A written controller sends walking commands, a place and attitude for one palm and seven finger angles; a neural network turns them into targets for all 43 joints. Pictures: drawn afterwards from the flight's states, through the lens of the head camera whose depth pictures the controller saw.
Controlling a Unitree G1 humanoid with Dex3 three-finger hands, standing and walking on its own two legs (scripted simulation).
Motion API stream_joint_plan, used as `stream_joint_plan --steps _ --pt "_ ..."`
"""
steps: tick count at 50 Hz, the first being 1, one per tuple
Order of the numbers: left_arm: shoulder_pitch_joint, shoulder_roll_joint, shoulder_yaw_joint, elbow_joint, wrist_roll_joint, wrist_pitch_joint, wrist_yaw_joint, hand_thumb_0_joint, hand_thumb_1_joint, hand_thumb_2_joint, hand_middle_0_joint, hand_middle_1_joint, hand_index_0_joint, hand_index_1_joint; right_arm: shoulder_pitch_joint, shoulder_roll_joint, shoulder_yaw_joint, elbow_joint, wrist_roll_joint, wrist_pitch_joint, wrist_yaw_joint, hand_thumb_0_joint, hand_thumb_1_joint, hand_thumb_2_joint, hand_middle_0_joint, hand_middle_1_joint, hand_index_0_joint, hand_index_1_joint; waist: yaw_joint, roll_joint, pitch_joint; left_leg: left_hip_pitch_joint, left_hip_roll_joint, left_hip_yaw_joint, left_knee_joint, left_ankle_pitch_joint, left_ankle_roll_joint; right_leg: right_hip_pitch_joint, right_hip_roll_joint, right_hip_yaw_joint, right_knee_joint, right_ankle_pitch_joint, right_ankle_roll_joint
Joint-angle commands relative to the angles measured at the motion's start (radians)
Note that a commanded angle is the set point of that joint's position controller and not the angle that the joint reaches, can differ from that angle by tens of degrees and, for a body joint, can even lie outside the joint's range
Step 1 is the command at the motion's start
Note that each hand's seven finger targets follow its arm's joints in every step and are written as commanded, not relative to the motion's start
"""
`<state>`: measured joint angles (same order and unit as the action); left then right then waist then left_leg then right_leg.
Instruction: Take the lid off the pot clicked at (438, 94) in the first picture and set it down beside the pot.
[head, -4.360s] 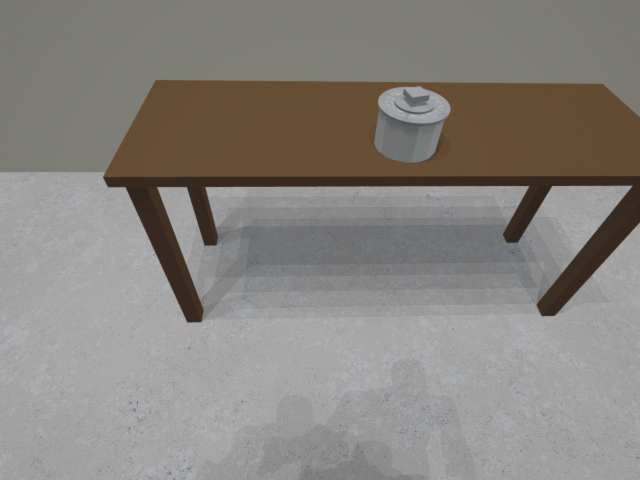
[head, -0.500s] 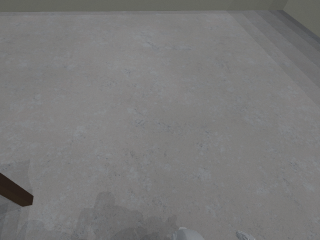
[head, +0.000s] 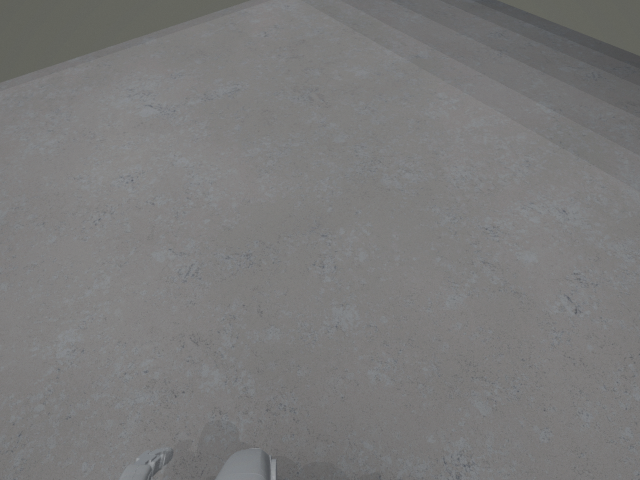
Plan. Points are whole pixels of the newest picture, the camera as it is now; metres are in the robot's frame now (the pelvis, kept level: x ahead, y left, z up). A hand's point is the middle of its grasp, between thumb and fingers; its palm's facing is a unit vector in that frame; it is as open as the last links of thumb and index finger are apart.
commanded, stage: walk to a spot facing it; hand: left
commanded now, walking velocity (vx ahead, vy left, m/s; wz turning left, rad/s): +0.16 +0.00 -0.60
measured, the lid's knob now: out of the picture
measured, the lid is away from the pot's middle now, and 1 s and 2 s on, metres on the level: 0.00 0.00 0.00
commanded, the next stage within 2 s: turn to face it in 0.44 s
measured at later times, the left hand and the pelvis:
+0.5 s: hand (178, 463) +0.16 +0.23 -0.17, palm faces -0.26 -0.95 -0.18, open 7.4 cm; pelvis +0.05 +0.04 +0.01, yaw -19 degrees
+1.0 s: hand (245, 406) +0.24 +0.14 -0.18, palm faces -0.22 -0.97 -0.14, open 7.4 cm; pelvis +0.08 +0.01 -0.01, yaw -11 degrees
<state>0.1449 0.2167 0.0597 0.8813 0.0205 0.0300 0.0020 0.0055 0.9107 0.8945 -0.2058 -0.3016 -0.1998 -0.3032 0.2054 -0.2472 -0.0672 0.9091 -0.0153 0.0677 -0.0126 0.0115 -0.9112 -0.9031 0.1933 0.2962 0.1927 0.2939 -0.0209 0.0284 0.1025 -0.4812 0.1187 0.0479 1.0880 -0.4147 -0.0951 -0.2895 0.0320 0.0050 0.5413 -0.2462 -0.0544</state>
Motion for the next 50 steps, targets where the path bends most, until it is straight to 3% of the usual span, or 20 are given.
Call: stream_joint_plan --steps 1,7,9,11,12,13,14,15,19,22,28,31,32,33,34,35,36,41,48,50 --pt "0.043 0.208 0.053 -0.061 -0.002 -0.016 0.008 0.000 0.900 0.900 -0.200 -0.300 -0.200 -0.300 -0.011 -0.067 -0.011 -0.083 -0.009 -0.032 0.000 0.000 -0.900 -0.900 0.200 0.300 0.200 0.300 0.032 -0.162 -0.112 -0.009 -0.017 -0.013 -0.087 0.043 -0.004 0.063 -0.231 0.297 -0.246 0.088 -0.106" --pt "0.069 0.212 0.060 -0.064 0.003 -0.015 0.001 0.000 0.900 0.900 -0.200 -0.300 -0.200 -0.300 -0.044 -0.063 -0.009 -0.115 -0.001 -0.060 0.003 0.000 -0.900 -0.900 0.200 0.300 0.200 0.300 0.058 -0.197 -0.122 0.074 -0.064 -0.016 -0.317 -0.033 0.018 0.065 -0.231 0.420 -0.257 -0.105 -0.118" --pt "0.051 0.208 0.062 -0.069 0.000 -0.012 -0.001 0.000 0.900 0.900 -0.200 -0.300 -0.200 -0.300 0.001 -0.054 -0.009 -0.101 0.001 -0.071 -0.003 0.000 -0.900 -0.900 0.200 0.300 0.200 0.300 0.038 -0.195 -0.121 0.179 -0.090 -0.006 -0.451 -0.005 0.031 0.007 -0.201 0.433 -0.229 -0.115 -0.100" --pt "0.024 0.174 0.055 -0.077 -0.011 -0.009 -0.007 0.000 0.900 0.900 -0.200 -0.300 -0.200 -0.300 0.100 -0.075 -0.012 -0.068 0.001 -0.085 -0.014 0.000 -0.900 -0.900 0.200 0.300 0.200 0.300 -0.011 -0.138 -0.139 0.439 -0.074 -0.014 -0.692 0.088 0.053 -0.153 -0.109 0.373 -0.120 -0.167 -0.025" --pt "0.029 0.106 0.043 -0.094 -0.017 -0.007 -0.013 0.000 0.900 0.900 -0.200 -0.300 -0.200 -0.300 0.152 -0.158 -0.027 -0.060 -0.005 -0.091 -0.022 0.000 -0.900 -0.900 0.200 0.300 0.200 0.300 -0.039 0.112 -0.161 0.564 0.144 -0.255 -0.838 -0.075 0.098 -0.324 0.010 0.247 0.091 -0.251 0.030" --pt "-0.001 0.086 0.041 -0.124 -0.011 -0.010 -0.020 0.000 0.900 0.900 -0.200 -0.300 -0.200 -0.300 0.174 -0.233 -0.039 -0.073 -0.012 -0.085 -0.022 0.000 -0.900 -0.900 0.200 0.300 0.200 0.300 -0.052 0.297 -0.094 0.513 0.360 -0.491 -0.937 -0.173 0.185 -0.450 0.060 0.069 0.336 -0.351 0.084" --pt "-0.040 0.126 0.053 -0.127 0.005 -0.010 -0.026 0.000 0.900 0.900 -0.200 -0.300 -0.200 -0.300 0.140 -0.213 -0.029 -0.082 -0.014 -0.081 -0.023 0.000 -0.900 -0.900 0.200 0.300 0.200 0.300 -0.044 0.179 -0.016 0.384 0.398 -0.481 -0.955 -0.144 0.236 -0.436 -0.033 0.083 0.465 -0.288 0.094" --pt "0.022 0.136 0.063 -0.087 0.013 -0.007 -0.031 0.000 0.900 0.900 -0.200 -0.300 -0.200 -0.300 0.063 -0.141 -0.008 -0.094 -0.015 -0.083 -0.020 0.000 -0.900 -0.900 0.200 0.300 0.200 0.300 0.009 0.118 -0.016 0.337 0.310 -0.349 -0.936 -0.052 0.207 -0.384 -0.049 0.074 0.518 -0.204 0.105" --pt "0.060 0.088 0.050 -0.039 0.005 0.009 -0.043 0.000 0.900 0.900 -0.200 -0.300 -0.200 -0.300 0.052 -0.093 0.010 -0.087 -0.007 -0.092 -0.029 0.000 -0.900 -0.900 0.200 0.300 0.200 0.300 0.023 0.136 -0.033 0.379 0.189 -0.030 -0.822 0.462 0.164 -0.362 -0.062 0.007 0.625 -0.090 0.136" --pt "0.036 0.066 0.039 -0.037 0.003 0.013 -0.041 0.000 0.900 0.900 -0.200 -0.300 -0.200 -0.300 0.130 -0.092 0.006 -0.054 -0.004 -0.093 -0.032 0.000 -0.900 -0.900 0.200 0.300 0.200 0.300 0.002 0.140 -0.064 0.477 0.187 0.050 -0.752 0.732 0.176 -0.378 -0.069 -0.036 0.575 -0.087 0.144" --pt "-0.065 0.029 0.015 -0.055 0.003 0.004 -0.034 0.000 0.900 0.900 -0.200 -0.300 -0.200 -0.300 0.189 -0.108 -0.015 -0.003 -0.013 -0.083 -0.020 0.000 -0.900 -0.900 0.200 0.300 0.200 0.300 -0.044 0.182 -0.063 0.472 0.210 0.113 -0.682 0.816 0.197 -0.234 -0.069 -0.114 0.244 -0.096 0.121" --pt "0.035 0.030 0.009 -0.006 0.007 -0.022 -0.018 0.000 0.900 0.900 -0.200 -0.300 -0.200 -0.300 0.184 -0.107 -0.015 0.035 -0.007 -0.082 -0.018 0.000 -0.900 -0.900 0.200 0.300 0.200 0.300 0.004 0.155 -0.122 0.441 0.184 0.111 -0.556 0.868 0.167 -0.017 -0.033 -0.134 0.004 0.023 0.090" --pt "0.113 0.061 0.012 0.028 0.010 -0.037 -0.011 0.000 0.900 0.900 -0.200 -0.300 -0.200 -0.300 0.186 -0.092 -0.012 0.040 0.003 -0.085 -0.014 0.000 -0.900 -0.900 0.200 0.300 0.200 0.300 0.038 0.097 -0.174 0.376 0.148 0.121 -0.468 0.809 0.134 0.146 -0.049 -0.122 -0.111 0.188 0.086" --pt "0.199 0.133 0.024 0.066 0.015 -0.056 0.006 0.000 0.900 0.900 -0.200 -0.300 -0.200 -0.300 0.201 -0.035 0.001 0.042 0.014 -0.090 -0.008 0.000 -0.900 -0.900 0.200 0.300 0.200 0.300 0.073 -0.061 -0.270 0.188 0.094 0.142 -0.323 0.534 0.085 0.399 -0.219 0.033 -0.089 0.518 0.038" --pt "0.261 0.200 0.031 0.103 0.005 -0.073 0.016 0.000 0.900 0.900 -0.200 -0.300 -0.200 -0.300 0.173 0.033 0.024 0.023 0.027 -0.089 -0.009 0.000 -0.900 -0.900 0.200 0.300 0.200 0.300 0.087 -0.249 -0.358 0.082 -0.010 0.113 -0.175 -0.141 0.049 0.492 -0.452 0.210 -0.067 0.920 -0.082" --pt "0.233 0.204 0.021 0.099 -0.005 -0.069 0.017 0.000 0.900 0.900 -0.200 -0.300 -0.200 -0.300 0.160 0.011 0.021 0.020 0.026 -0.074 -0.022 0.000 -0.900 -0.900 0.200 0.300 0.200 0.300 0.080 -0.188 -0.335 0.100 -0.001 -0.003 -0.127 -0.263 0.062 0.402 -0.474 0.156 -0.090 0.922 -0.147" --pt "0.171 0.173 0.024 0.089 0.001 -0.062 0.027 0.000 0.900 0.900 -0.200 -0.300 -0.200 -0.300 0.154 0.031 0.021 0.035 0.024 -0.063 -0.021 0.000 -0.900 -0.900 0.200 0.300 0.200 0.300 0.067 -0.211 -0.273 0.074 0.003 -0.012 -0.072 -0.237 0.059 0.331 -0.445 0.122 -0.113 0.820 -0.153" --pt "-0.013 0.128 0.017 0.034 0.004 -0.032 0.042 0.000 0.900 0.900 -0.200 -0.300 -0.200 -0.300 0.165 0.031 0.007 0.085 0.007 -0.026 -0.005 0.000 -0.900 -0.900 0.200 0.300 0.200 0.300 0.003 -0.176 -0.080 0.067 -0.003 0.018 0.005 -0.094 0.041 0.041 -0.399 -0.045 -0.208 0.401 -0.086" --pt "-0.042 0.138 0.041 0.005 0.009 -0.016 0.040 0.000 0.900 0.900 -0.200 -0.300 -0.200 -0.300 0.162 0.034 -0.009 0.037 -0.002 -0.032 0.019 0.000 -0.900 -0.900 0.200 0.300 0.200 0.300 -0.013 -0.166 -0.072 0.152 -0.017 0.095 -0.308 0.036 0.043 -0.037 -0.405 -0.130 -0.138 0.046 -0.024" --pt "-0.038 0.109 0.039 -0.012 -0.007 -0.003 0.032 0.000 0.900 0.900 -0.200 -0.300 -0.200 -0.300 0.225 -0.008 -0.021 0.042 -0.007 -0.043 0.023 0.000 -0.900 -0.900 0.200 0.300 0.200 0.300 -0.041 -0.019 -0.101 0.245 -0.021 0.049 -0.555 0.186 0.060 -0.079 -0.328 -0.193 0.066 -0.035 0.042"
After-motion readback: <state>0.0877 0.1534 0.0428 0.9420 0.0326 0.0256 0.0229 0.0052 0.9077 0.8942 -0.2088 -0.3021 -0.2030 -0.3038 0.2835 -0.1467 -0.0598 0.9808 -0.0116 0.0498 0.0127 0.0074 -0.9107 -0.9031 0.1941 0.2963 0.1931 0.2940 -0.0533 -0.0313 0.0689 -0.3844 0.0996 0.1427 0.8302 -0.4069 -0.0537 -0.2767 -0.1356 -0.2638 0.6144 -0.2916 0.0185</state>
